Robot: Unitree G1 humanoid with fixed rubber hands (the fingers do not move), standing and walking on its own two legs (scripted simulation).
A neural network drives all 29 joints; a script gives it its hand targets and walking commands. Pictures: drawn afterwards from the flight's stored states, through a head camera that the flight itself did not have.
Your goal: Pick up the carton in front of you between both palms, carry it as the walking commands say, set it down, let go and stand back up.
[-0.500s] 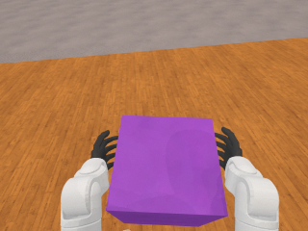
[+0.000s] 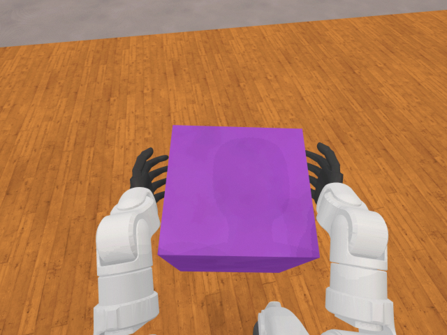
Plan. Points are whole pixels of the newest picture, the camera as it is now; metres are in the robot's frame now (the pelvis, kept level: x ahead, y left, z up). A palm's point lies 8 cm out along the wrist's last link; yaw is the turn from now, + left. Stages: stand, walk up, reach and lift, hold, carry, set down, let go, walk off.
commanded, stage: carry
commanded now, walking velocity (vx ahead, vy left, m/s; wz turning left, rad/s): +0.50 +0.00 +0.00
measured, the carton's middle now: (233, 209) +0.35 -0.01 +0.00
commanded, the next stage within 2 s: none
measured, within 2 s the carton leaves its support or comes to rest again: neither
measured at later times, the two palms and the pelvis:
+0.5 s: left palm (154, 66) +0.69 +0.16 +0.07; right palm (280, 62) +0.70 -0.14 +0.07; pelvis +0.36 -0.01 -0.03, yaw +1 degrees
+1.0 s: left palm (165, 15) +1.03 +0.17 +0.02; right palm (259, 12) +1.02 -0.13 +0.03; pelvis +0.70 +0.03 -0.06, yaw +0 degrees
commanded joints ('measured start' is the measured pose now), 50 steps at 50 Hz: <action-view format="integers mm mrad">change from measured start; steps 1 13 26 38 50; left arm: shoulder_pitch -551 -579 -501 -557 -485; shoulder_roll -742 -715 -701 -778 -671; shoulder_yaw -677 -702 -672 -592 -661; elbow -100 -143 -41 3 -89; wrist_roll -178 -277 -256 -138 -173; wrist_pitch -26 48 24 -7 -38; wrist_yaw -4 -21 -29 -1 15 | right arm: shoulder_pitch -479 -455 -422 -591 -415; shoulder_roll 760 681 689 859 700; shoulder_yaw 697 603 641 708 678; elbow -106 -115 -81 -46 -80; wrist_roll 207 119 106 213 195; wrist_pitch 24 105 85 43 11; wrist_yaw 44 -11 -5 41 16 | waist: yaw -44 108 151 16 -53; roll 92 -22 -130 8 94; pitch -445 -486 -409 -488 -413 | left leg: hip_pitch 438 -503 -350 236 398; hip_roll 165 45 -21 304 139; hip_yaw -126 -158 37 -464 -159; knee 5 829 13 -118 -16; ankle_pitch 837 -141 399 344 852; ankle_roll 49 -41 -47 135 38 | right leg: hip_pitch -7 833 815 29 8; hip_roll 69 -258 -65 6 76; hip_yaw -103 416 52 69 -109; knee -239 -471 -402 342 -283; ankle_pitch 157 398 704 -216 211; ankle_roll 1 -224 -93 -2 -4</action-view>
